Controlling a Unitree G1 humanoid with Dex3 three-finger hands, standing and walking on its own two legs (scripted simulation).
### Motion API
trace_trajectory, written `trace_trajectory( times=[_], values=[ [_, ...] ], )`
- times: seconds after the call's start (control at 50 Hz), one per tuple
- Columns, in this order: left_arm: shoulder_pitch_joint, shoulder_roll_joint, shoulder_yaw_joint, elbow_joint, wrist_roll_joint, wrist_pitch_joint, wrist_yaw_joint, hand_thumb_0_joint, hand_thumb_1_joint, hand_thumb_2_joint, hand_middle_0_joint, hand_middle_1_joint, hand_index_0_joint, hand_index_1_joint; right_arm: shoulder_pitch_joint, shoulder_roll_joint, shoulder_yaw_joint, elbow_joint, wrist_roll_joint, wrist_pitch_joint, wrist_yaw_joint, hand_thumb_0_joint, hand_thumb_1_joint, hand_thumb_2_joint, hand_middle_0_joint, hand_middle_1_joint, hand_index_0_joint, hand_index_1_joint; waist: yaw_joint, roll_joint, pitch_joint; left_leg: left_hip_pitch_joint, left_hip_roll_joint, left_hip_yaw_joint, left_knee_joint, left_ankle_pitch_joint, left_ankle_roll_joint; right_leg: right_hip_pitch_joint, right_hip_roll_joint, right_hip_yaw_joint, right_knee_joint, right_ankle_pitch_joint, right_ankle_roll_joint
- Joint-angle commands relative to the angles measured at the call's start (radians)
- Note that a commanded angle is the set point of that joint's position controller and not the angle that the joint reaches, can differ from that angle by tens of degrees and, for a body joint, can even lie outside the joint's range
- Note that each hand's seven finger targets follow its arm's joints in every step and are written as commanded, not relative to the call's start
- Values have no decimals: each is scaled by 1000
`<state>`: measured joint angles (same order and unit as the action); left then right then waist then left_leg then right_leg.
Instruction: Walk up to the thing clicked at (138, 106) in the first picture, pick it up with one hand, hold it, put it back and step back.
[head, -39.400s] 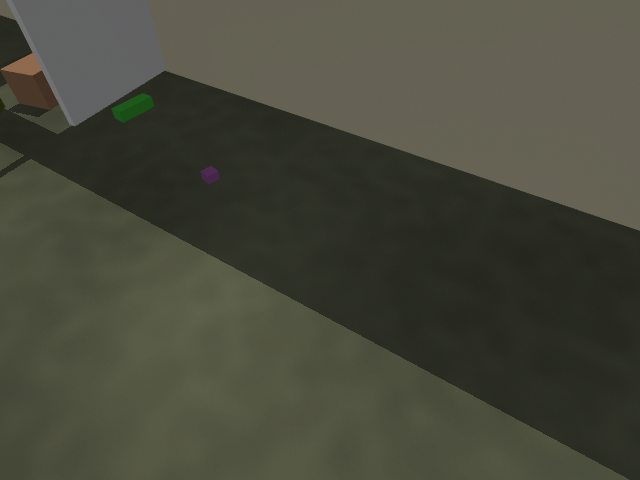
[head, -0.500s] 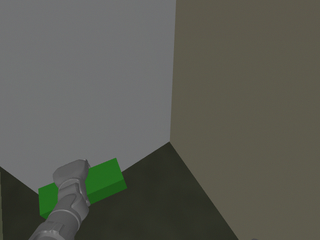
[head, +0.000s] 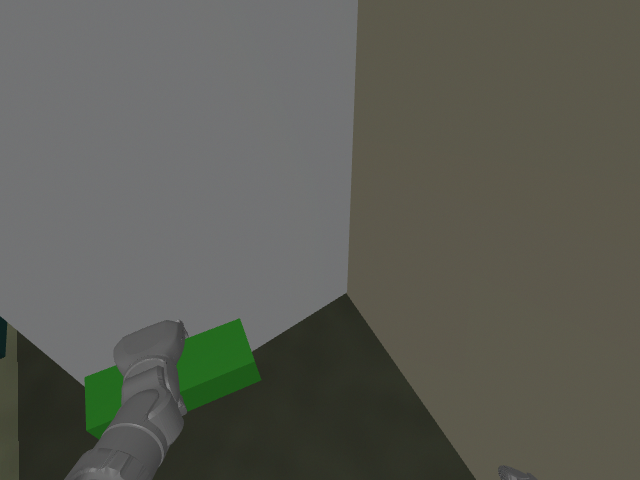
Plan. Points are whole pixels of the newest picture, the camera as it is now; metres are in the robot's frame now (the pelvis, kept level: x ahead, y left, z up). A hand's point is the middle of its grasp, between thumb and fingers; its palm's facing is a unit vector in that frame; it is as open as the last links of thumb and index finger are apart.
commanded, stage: hold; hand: left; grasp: from above
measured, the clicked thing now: (177, 378) +0.32 +0.22 -0.10
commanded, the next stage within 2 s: crouch in 1.14 s
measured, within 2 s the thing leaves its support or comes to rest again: neither
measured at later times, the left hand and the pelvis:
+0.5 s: hand (156, 382) +0.29 +0.23 -0.04, palm faces -0.40 -0.19 -0.90, open 10.5 cm; pelvis -0.01 +0.00 +0.00, yaw +0 degrees
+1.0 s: hand (153, 382) +0.29 +0.23 -0.04, palm faces -0.40 -0.18 -0.90, open 10.5 cm; pelvis -0.01 +0.00 +0.00, yaw +0 degrees
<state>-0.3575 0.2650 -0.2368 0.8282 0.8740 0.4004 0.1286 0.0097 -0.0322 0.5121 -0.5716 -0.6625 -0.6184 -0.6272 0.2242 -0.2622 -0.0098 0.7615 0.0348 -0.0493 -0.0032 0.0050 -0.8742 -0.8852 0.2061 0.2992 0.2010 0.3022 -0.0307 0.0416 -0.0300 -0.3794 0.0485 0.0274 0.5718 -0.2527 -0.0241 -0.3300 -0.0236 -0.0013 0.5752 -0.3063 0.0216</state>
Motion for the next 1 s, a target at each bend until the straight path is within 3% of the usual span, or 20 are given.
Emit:
trace_trajectory(
  times=[0.0, 0.22, 0.34, 0.36, 0.42, 0.44, 0.52, 0.6, 0.68, 0.74, 0.8, 0.9, 0.98],
  values=[
    [-433, 216, 68, -257, 41, -5, 52, 0, 660, 818, -935, -841, -958, -815, -59, -132, -45, -120, 4, -44, -8, 0, -873, -889, 201, 299, 200, 299, -1, -9, -306, 198, -50, 8, -58, 217, 27, 64, 44, -7, -87, 263, -11],
    [-395, 206, 56, -259, 47, 8, 26, 0, 656, 829, -929, -865, -953, -838, -90, -123, -38, -134, 7, -48, -10, 0, -875, -890, 200, 299, 200, 299, 9, -13, -270, 200, -50, 7, -84, 179, 27, 68, 45, -12, -114, 215, -14],
    [-406, 236, 69, -300, 52, 13, 8, 0, 671, 833, -949, -854, -970, -829, -105, -126, -35, -142, 10, -50, -13, 0, -876, -891, 200, 299, 200, 299, 19, -8, -286, 222, -51, 10, -94, 177, 29, 84, 43, -13, -122, 209, -14],
    [-401, 215, 53, -302, 50, 15, 4, 0, 673, 833, -944, -860, -967, -834, -111, -121, -31, -144, 10, -50, -13, 0, -876, -891, 200, 299, 200, 299, 16, -4, -281, 218, -51, 10, -93, 179, 27, 81, 43, -13, -121, 209, -14],
    [-398, 219, 55, -279, 56, 22, -5, 0, 662, 835, -939, -862, -960, -836, -109, -126, -33, -141, 10, -50, -14, 0, -875, -891, 200, 300, 200, 300, 10, -12, -257, 221, -47, 4, -98, 169, 24, 65, 48, -18, -126, 193, -16],
    [-444, 227, 55, -336, 52, 17, -9, 0, 674, 807, -936, -862, -964, -830, -112, -125, -34, -144, 10, -52, -13, 0, -875, -890, 200, 299, 200, 299, 13, 8, -265, 226, -47, 7, -103, 161, 25, 69, 47, -16, -128, 189, -17],
    [-389, 214, 49, -286, 52, 16, -30, 0, 677, 821, -940, -873, -967, -842, -118, -124, -31, -151, 9, -55, -13, 0, -876, -891, 200, 299, 200, 299, 15, 0, -230, 210, -46, 4, -114, 135, 26, 61, 45, -15, -135, 163, -17],
    [-390, 218, 52, -343, 51, -2, -46, 0, 683, 829, -938, -894, -969, -859, -122, -119, -32, -163, 8, -58, -14, 0, -876, -891, 200, 299, 200, 299, 24, 10, -266, 226, -47, 1, -110, 155, 22, 71, 47, -14, -129, 176, -19],
    [-389, 248, 69, -360, 59, -11, -37, 0, 686, 852, -960, -879, -982, -854, -125, -116, -30, -169, 9, -55, -19, 0, -881, -893, 200, 300, 199, 299, 26, -3, -269, 233, -50, 9, -107, 166, 27, 87, 45, -13, -138, 186, -15],
    [-410, 232, 57, -396, 60, -12, -21, 0, 688, 852, -955, -894, -981, -864, -132, -111, -28, -167, 9, -56, -21, 0, -879, -893, 200, 299, 199, 299, 22, 7, -287, 246, -51, 11, -104, 169, 27, 84, 43, -9, -139, 193, -13],
    [-414, 244, 65, -396, 62, 0, -11, 0, 674, 851, -949, -876, -973, -848, -131, -115, -27, -159, 12, -54, -21, 0, -880, -892, 200, 299, 200, 299, 27, 10, -311, 255, -52, 12, -98, 213, 26, 102, 43, -10, -130, 238, -12],
    [-411, 209, 39, -313, 52, 28, -17, 0, 689, 844, -960, -875, -986, -846, -125, -121, -30, -139, 11, -54, -18, 0, -881, -893, 200, 300, 200, 300, 10, -19, -253, 240, -45, 8, -104, 200, 27, 83, 46, -15, -135, 228, -12],
    [-374, 198, 36, -286, 47, 28, -44, 0, 689, 884, -966, -888, -985, -866, -131, -119, -32, -148, 10, -57, -13, 0, -878, -892, 200, 299, 200, 299, 27, -18, -247, 227, -48, 7, -114, 180, 29, 88, 43, -19, -140, 202, -15]
  ],
)
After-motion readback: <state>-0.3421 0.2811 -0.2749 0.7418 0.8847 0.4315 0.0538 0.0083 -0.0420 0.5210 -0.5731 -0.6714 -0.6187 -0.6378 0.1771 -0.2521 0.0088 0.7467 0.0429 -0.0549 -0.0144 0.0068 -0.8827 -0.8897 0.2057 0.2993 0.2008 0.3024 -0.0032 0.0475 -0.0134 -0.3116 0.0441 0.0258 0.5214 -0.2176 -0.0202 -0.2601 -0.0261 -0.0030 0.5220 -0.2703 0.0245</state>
